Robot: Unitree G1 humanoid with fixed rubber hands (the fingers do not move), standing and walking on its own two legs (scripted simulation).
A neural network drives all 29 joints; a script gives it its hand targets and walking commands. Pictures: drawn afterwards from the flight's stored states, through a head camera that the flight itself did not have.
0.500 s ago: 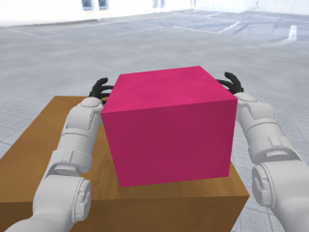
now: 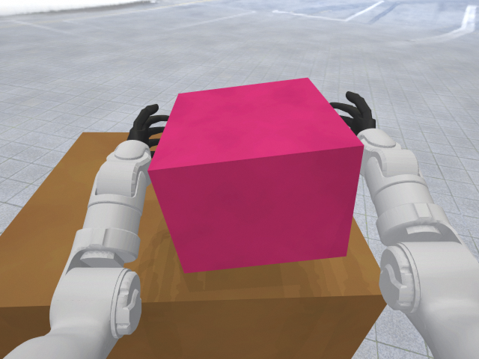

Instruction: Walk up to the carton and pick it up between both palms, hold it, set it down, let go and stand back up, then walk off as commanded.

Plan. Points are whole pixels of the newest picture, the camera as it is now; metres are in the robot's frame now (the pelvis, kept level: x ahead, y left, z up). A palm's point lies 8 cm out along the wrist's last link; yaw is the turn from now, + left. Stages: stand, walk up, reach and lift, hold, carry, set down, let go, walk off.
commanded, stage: set down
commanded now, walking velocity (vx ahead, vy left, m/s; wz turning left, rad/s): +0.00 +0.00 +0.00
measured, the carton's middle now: (252, 165) +0.43 -0.01 +0.17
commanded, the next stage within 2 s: none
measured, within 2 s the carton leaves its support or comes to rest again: neither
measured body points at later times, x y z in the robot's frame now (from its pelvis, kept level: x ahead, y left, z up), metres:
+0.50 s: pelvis +0.02 +0.00 +0.00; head -0.01 +0.01 +0.45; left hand +0.45 +0.18 +0.22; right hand +0.44 -0.19 +0.20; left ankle +0.05 +0.08 -0.74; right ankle +0.04 -0.14 -0.74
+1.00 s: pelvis +0.03 +0.00 +0.00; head +0.01 +0.01 +0.45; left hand +0.47 +0.17 +0.18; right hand +0.45 -0.19 +0.18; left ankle +0.05 +0.08 -0.74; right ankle +0.04 -0.14 -0.74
